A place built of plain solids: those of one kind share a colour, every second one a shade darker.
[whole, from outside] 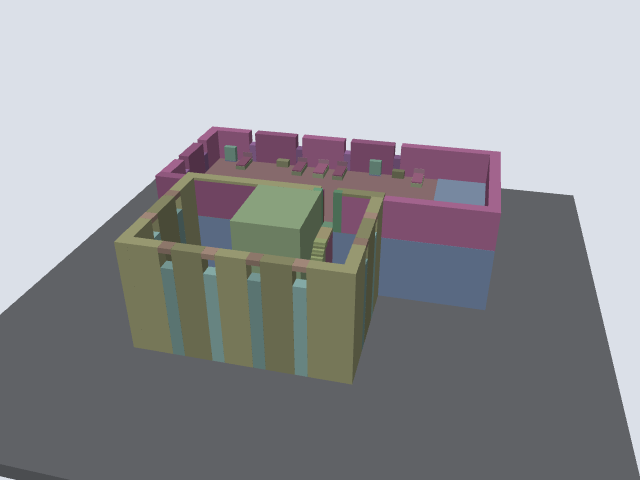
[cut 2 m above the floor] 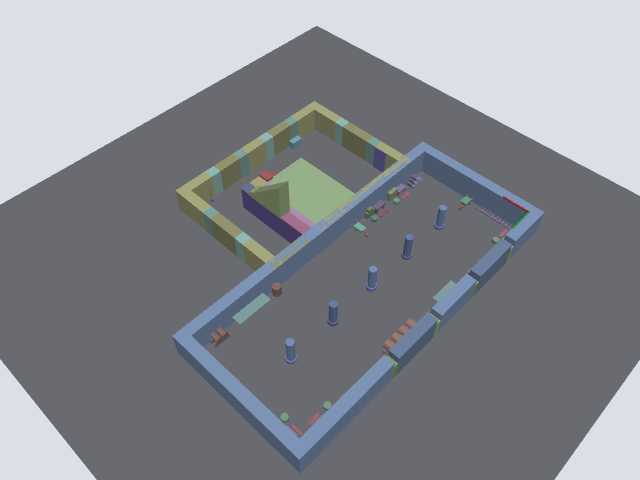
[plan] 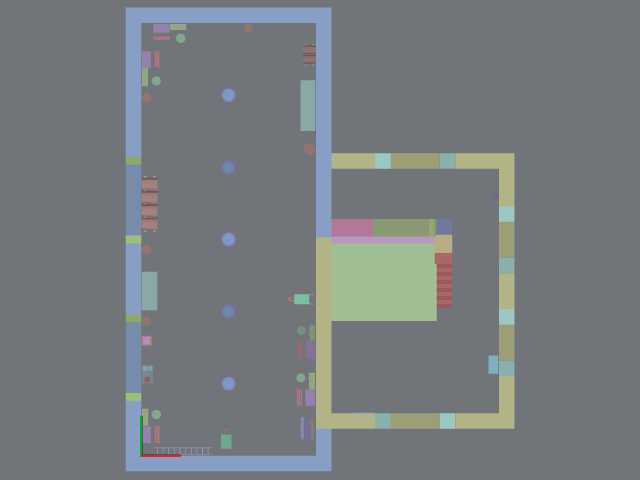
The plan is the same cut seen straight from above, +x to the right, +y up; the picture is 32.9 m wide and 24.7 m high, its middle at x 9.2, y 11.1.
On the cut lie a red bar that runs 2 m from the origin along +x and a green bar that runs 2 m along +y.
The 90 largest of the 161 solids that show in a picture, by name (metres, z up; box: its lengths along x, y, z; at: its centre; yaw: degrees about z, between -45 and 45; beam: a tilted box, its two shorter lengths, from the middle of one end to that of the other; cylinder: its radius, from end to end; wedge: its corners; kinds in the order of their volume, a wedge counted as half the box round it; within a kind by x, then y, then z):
{
 "wall_undercroft_1": {"box": [0.8, 3.63, 5.06], "at": [-0.4, 1.01, 2.23]},
 "wall_undercroft_2": {"box": [0.8, 3.65, 5.06], "at": [-0.4, 5.05, 2.23]},
 "wall_undercroft_3": {"box": [0.8, 3.65, 5.06], "at": [-0.4, 9.1, 2.23]},
 "wall_undercroft_4": {"box": [0.8, 3.65, 5.06], "at": [-0.4, 13.16, 2.23]},
 "wall_undercroft_5": {"box": [0.8, 7.68, 5.06], "at": [-0.4, 19.22, 2.23]},
 "wall_undercroft_6": {"box": [10.59, 0.8, 5.06], "at": [4.5, -0.4, 2.23]},
 "wall_undercroft_7": {"box": [10.59, 0.8, 5.06], "at": [4.5, 22.66, 2.23]},
 "wall_undercroft_8": {"box": [0.8, 23.86, 5.06], "at": [9.39, 11.13, 2.23]},
 "wall_vestibule_1": {"box": [0.8, 9.84, 8.07], "at": [9.39, 6.3, 3.73]},
 "wall_vestibule_2": {"box": [0.8, 3.23, 8.07], "at": [9.39, 13.94, 3.73]},
 "wall_vestibule_3": {"box": [3.05, 0.8, 8.07], "at": [10.52, 1.78, 3.73]},
 "wall_vestibule_4": {"box": [3.05, 0.8, 8.07], "at": [10.52, 15.16, 3.73]},
 "wall_vestibule_5": {"box": [2.51, 0.8, 8.07], "at": [14.1, 1.78, 3.73]},
 "wall_vestibule_6": {"box": [2.51, 0.8, 8.07], "at": [14.1, 15.16, 3.73]},
 "wall_vestibule_7": {"box": [3.05, 0.8, 8.07], "at": [17.68, 1.78, 3.73]},
 "wall_vestibule_8": {"box": [3.05, 0.8, 8.07], "at": [17.68, 15.16, 3.73]},
 "wall_vestibule_9": {"box": [0.8, 2.72, 8.07], "at": [18.81, 2.75, 3.73]},
 "wall_vestibule_10": {"box": [0.8, 1.84, 8.07], "at": [18.81, 5.83, 3.73]},
 "wall_vestibule_11": {"box": [0.8, 1.84, 8.07], "at": [18.81, 8.47, 3.73]},
 "wall_vestibule_12": {"box": [0.8, 1.84, 8.07], "at": [18.81, 11.12, 3.73]},
 "wall_vestibule_13": {"box": [0.8, 2.72, 8.07], "at": [18.81, 14.2, 3.73]},
 "wall_core_1": {"box": [5.42, 4.44, 7.82], "at": [12.5, 9.15, 3.86]},
 "wall_dorter_1": {"box": [0.8, 3.55, 2.8], "at": [-0.4, 0.98, 6.17]},
 "wall_dorter_2": {"box": [0.8, 3.5, 2.8], "at": [-0.4, 5.05, 6.17]},
 "wall_dorter_3": {"box": [0.8, 3.5, 2.8], "at": [-0.4, 9.1, 6.17]},
 "wall_dorter_4": {"box": [0.8, 3.5, 2.8], "at": [-0.4, 13.16, 6.17]},
 "wall_dorter_5": {"box": [0.8, 7.6, 2.8], "at": [-0.4, 19.26, 6.17]},
 "wall_dorter_6": {"box": [3.2, 0.8, 2.8], "at": [0.8, -0.4, 6.17]},
 "wall_dorter_7": {"box": [2.79, 0.8, 2.8], "at": [4.5, -0.4, 6.17]},
 "wall_dorter_8": {"box": [10.59, 0.8, 2.8], "at": [4.5, 22.66, 6.17]},
 "wall_dorter_9": {"box": [3.2, 0.8, 2.8], "at": [8.19, -0.4, 6.17]},
 "wall_dorter_10": {"box": [0.8, 12.17, 2.8], "at": [9.39, 5.29, 6.17]},
 "wall_dorter_11": {"box": [0.8, 10.88, 2.8], "at": [9.39, 17.62, 6.17]},
 "floor_dorter_1": {"box": [8.99, 22.26, 0.4], "at": [4.5, 11.13, 4.87]},
 "wall_vestibule_under_light_1": {"box": [0.8, 0.8, 6.72], "at": [12.44, 1.78, 3.06]},
 "wall_vestibule_under_light_2": {"box": [0.8, 0.8, 6.72], "at": [12.44, 15.16, 3.06]},
 "wall_vestibule_under_light_3": {"box": [0.8, 0.8, 6.72], "at": [15.75, 1.78, 3.06]},
 "wall_vestibule_under_light_4": {"box": [0.8, 0.8, 6.72], "at": [15.75, 15.16, 3.06]},
 "wall_vestibule_under_light_5": {"box": [0.8, 0.8, 6.72], "at": [18.81, 4.51, 3.06]},
 "wall_vestibule_under_light_6": {"box": [0.8, 0.8, 6.72], "at": [18.81, 7.15, 3.06]},
 "wall_vestibule_under_light_7": {"box": [0.8, 0.8, 6.72], "at": [18.81, 9.79, 3.06]},
 "wall_vestibule_under_light_8": {"box": [0.8, 0.8, 6.72], "at": [18.81, 12.44, 3.06]},
 "wall_right_1": {"box": [5.42, 0.45, 5.9], "at": [12.5, 11.15, 4.82]},
 "mass_under_upper_1": {"box": [6.22, 0.8, 2.17], "at": [12.9, 11.78, 0.79]},
 "mass_under_head_1": {"box": [2.16, 0.9, 2.9], "at": [10.87, 11.73, 3.32]},
 "fill_under_steps_1": {"wedge": [[11.94, 11.27, 1.87], [11.94, 11.27, 4.86], [11.94, 12.18, 1.87], [11.94, 12.18, 4.86], [15.27, 11.27, 1.87], [15.27, 11.27, 1.93], [15.27, 12.18, 1.87], [15.27, 12.18, 1.93]]},
 "wall_dorter_under_light_1": {"box": [0.8, 0.55, 1.75], "at": [-0.4, 3.03, 5.64]},
 "wall_dorter_under_light_2": {"box": [0.8, 0.55, 1.75], "at": [-0.4, 7.08, 5.64]},
 "wall_dorter_under_light_3": {"box": [0.8, 0.55, 1.75], "at": [-0.4, 11.13, 5.64]},
 "wall_dorter_under_light_4": {"box": [0.8, 0.55, 1.75], "at": [-0.4, 15.18, 5.64]},
 "wall_dorter_under_light_5": {"box": [0.7, 0.8, 1.75], "at": [2.75, -0.4, 5.64]},
 "floor_dais_1": {"box": [8.99, 3.71, 0.09], "at": [4.5, 20.41, 5.11]},
 "pier_undercroft_1": {"cylinder": 0.27, "from": [4.5, 3.71, 0.26], "to": [4.5, 3.71, 2.72]},
 "pier_undercroft_2": {"cylinder": 0.27, "from": [4.5, 7.42, 0.22], "to": [4.5, 7.42, 2.72]},
 "pier_undercroft_3": {"cylinder": 0.27, "from": [4.5, 11.13, 0.29], "to": [4.5, 11.13, 2.72]},
 "pier_undercroft_4": {"cylinder": 0.27, "from": [4.5, 14.84, 0.3], "to": [4.5, 14.84, 2.72]},
 "pier_undercroft_5": {"cylinder": 0.27, "from": [4.5, 18.55, 0.26], "to": [4.5, 18.55, 2.72]},
 "bed_frame_dorter_1": {"box": [1.86, 0.87, 0.34], "at": [0.96, 17.02, 5.24]},
 "bed_frame_dorter_2": {"box": [1.9, 0.81, 0.31], "at": [0.98, 2.57, 5.23]},
 "bed_frame_dorter_3": {"box": [1.93, 0.82, 0.35], "at": [1.0, 7.37, 5.24]},
 "bed_frame_dorter_4": {"box": [1.99, 0.9, 0.37], "at": [1.03, 9.19, 5.25]},
 "bed_frame_dorter_5": {"box": [2.0, 0.84, 0.33], "at": [1.03, 10.75, 5.23]},
 "wall_undercroft_under_light_1": {"box": [0.8, 0.4, 1.75], "at": [-0.4, 3.03, 0.57]},
 "wall_undercroft_under_light_2": {"box": [0.8, 0.4, 1.75], "at": [-0.4, 7.08, 0.57]},
 "wall_undercroft_under_light_3": {"box": [0.8, 0.4, 1.75], "at": [-0.4, 11.13, 0.57]},
 "wall_undercroft_under_light_4": {"box": [0.8, 0.4, 1.75], "at": [-0.4, 15.18, 0.57]},
 "wall_vestibule_over_light_1": {"box": [0.8, 0.8, 0.35], "at": [12.44, 1.78, 7.59]},
 "wall_vestibule_over_light_2": {"box": [0.8, 0.8, 0.35], "at": [12.44, 15.16, 7.59]},
 "wall_vestibule_over_light_3": {"box": [0.8, 0.8, 0.35], "at": [15.75, 1.78, 7.59]},
 "wall_vestibule_over_light_4": {"box": [0.8, 0.8, 0.35], "at": [15.75, 15.16, 7.59]},
 "wall_vestibule_over_light_5": {"box": [0.8, 0.8, 0.35], "at": [18.81, 4.51, 7.59]},
 "wall_vestibule_over_light_6": {"box": [0.8, 0.8, 0.35], "at": [18.81, 7.15, 7.59]},
 "wall_vestibule_over_light_7": {"box": [0.8, 0.8, 0.35], "at": [18.81, 9.79, 7.59]},
 "wall_vestibule_over_light_8": {"box": [0.8, 0.8, 0.35], "at": [18.81, 12.44, 7.59]},
 "wall_wallhead_1": {"box": [0.45, 0.6, 3.0], "at": [9.56, 11.07, 6.27]},
 "wall_wallhead_2": {"box": [0.45, 0.6, 3.0], "at": [9.56, 12.48, 6.27]},
 "aumbry_carcase_dorter_1": {"box": [0.45, 0.93, 1.14], "at": [0.26, 13.53, 5.73]},
 "aumbry_carcase_dorter_2": {"box": [0.46, 0.96, 1.18], "at": [0.27, 1.15, 5.75]},
 "floor_head_the_stone_1": {"box": [1.62, 0.9, 0.3], "at": [10.6, 11.73, 4.92]},
 "floor_head_the_stone_2": {"box": [0.9, 0.96, 0.3], "at": [15.56, 10.9, 2.02]},
 "bed_pallet_dorter_1": {"box": [1.74, 0.81, 0.11], "at": [0.99, 17.02, 5.46]},
 "bed_pallet_dorter_2": {"box": [1.81, 0.76, 0.11], "at": [1.03, 7.37, 5.47]},
 "bed_pallet_dorter_3": {"box": [1.87, 0.84, 0.11], "at": [1.06, 9.19, 5.49]},
 "bed_pallet_dorter_4": {"box": [1.88, 0.78, 0.11], "at": [1.06, 10.75, 5.45]},
 "chest_dorter_1": {"box": [0.53, 0.96, 0.59], "at": [0.29, 15.4, 5.36]},
 "chest_dorter_2": {"box": [0.57, 1.01, 0.53], "at": [0.31, 5.77, 5.34]},
 "threshold_wall_head_1": {"box": [0.8, 1.5, 0.3], "at": [9.39, 11.78, 4.92]},
 "chest_vestibule_1": {"box": [0.51, 0.95, 0.66], "at": [18.12, 4.69, 0.28]},
 "floor_turn_1": {"box": [1.32, 0.8, 0.3], "at": [15.35, 11.78, 2.02]},
 "cask_undercroft_1": {"cylinder": 0.3, "from": [8.65, 15.77, 0.0], "to": [8.65, 15.77, 0.79]}
}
